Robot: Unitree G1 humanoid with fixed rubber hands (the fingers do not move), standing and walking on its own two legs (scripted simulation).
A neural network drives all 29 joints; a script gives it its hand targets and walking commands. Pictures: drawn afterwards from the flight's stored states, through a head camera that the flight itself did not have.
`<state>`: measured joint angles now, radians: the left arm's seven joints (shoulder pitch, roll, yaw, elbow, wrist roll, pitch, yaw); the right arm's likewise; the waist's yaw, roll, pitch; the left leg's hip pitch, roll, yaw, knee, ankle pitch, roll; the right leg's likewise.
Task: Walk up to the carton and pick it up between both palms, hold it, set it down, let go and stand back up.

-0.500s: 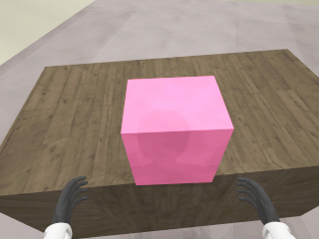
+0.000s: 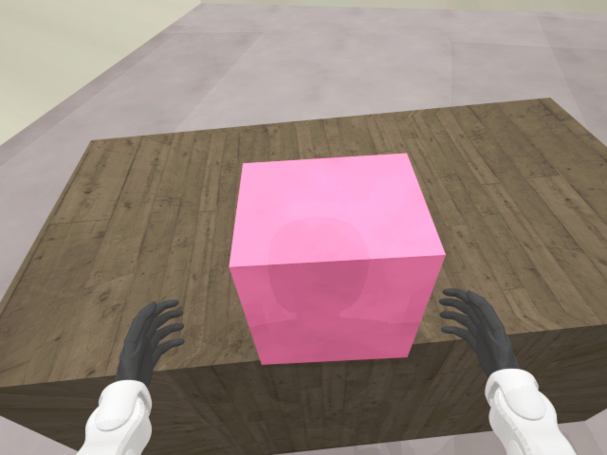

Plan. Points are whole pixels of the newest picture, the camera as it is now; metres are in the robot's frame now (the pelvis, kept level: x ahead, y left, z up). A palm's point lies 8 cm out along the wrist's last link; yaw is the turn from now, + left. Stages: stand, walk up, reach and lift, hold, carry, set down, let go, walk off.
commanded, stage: reach and lift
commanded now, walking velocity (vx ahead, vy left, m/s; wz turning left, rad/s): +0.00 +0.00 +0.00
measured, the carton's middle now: (329, 265) +0.38 -0.02 +0.03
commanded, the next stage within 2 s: none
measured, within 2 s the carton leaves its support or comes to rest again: neither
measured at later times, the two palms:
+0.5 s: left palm (152, 292) +0.30 +0.21 +0.10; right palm (479, 282) +0.30 -0.20 +0.09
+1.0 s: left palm (151, 226) +0.36 +0.21 +0.16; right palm (472, 216) +0.36 -0.19 +0.14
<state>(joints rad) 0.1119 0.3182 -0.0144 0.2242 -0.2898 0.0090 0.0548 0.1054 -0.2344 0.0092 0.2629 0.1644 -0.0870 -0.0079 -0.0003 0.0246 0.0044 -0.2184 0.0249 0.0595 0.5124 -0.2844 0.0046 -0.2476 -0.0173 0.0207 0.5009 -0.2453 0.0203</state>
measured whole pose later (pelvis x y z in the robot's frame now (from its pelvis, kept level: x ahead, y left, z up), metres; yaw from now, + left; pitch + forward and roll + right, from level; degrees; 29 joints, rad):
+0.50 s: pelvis -0.02 +0.00 +0.00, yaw +0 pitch -1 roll +0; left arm -0.25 0.32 0.03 0.13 -0.29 0.47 0.06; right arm -0.23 -0.23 0.00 0.19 0.22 0.28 -0.09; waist 0.00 0.02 0.02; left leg -0.22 0.02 0.06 0.48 -0.24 0.00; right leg -0.25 -0.02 0.02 0.48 -0.21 0.02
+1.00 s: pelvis -0.02 +0.00 +0.00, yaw +0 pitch -1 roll +0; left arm -0.61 0.34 0.09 0.33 -0.29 0.63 0.08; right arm -0.57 -0.27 -0.02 0.33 0.26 0.44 -0.09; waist 0.00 0.02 0.03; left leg -0.22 0.02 0.06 0.47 -0.24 0.00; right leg -0.25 -0.02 0.02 0.47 -0.20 0.02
